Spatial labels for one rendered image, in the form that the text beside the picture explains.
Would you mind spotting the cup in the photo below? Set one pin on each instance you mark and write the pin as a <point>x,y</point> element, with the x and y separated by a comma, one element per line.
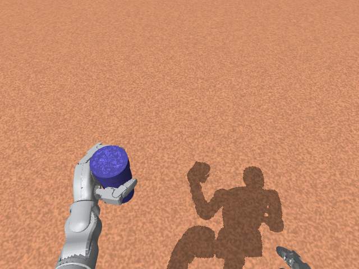
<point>111,167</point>

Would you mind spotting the right robot hand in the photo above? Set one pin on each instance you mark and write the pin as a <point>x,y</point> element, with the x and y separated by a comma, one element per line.
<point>292,258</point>

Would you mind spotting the left robot hand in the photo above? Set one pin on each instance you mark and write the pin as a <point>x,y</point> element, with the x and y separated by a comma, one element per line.
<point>87,187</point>

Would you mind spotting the left robot arm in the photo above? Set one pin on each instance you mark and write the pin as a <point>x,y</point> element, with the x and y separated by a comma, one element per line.
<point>82,229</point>

